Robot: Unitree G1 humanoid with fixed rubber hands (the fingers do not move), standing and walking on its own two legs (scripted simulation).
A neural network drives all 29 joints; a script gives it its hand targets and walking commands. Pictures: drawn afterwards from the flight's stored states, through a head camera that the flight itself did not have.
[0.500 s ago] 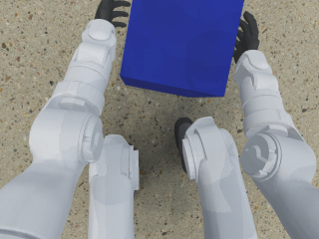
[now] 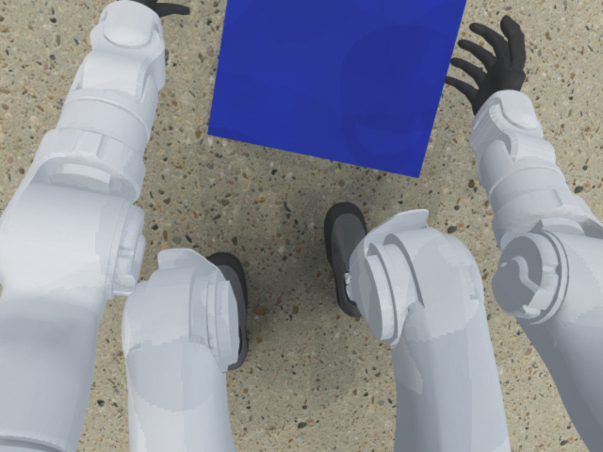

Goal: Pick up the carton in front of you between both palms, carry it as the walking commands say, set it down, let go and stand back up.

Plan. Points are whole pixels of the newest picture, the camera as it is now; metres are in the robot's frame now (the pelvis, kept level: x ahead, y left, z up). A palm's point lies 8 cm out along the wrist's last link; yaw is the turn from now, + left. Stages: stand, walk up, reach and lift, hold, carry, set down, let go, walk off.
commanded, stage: set down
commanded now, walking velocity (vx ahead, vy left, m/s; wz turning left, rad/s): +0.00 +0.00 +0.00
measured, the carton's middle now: (316, 71) +0.49 -0.08 -0.25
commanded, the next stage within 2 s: let go in 1.14 s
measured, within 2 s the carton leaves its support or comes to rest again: neither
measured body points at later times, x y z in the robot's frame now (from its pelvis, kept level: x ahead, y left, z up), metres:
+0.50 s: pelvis +0.01 -0.02 +0.07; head +0.34 -0.04 +0.39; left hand +0.58 +0.08 -0.06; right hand +0.46 -0.28 -0.06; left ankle +0.09 +0.09 -0.34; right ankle +0.15 -0.13 -0.34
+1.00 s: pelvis +0.04 -0.02 +0.20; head +0.34 -0.02 +0.54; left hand +0.58 +0.09 +0.08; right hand +0.46 -0.29 +0.09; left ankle +0.09 +0.09 -0.34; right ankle +0.15 -0.13 -0.34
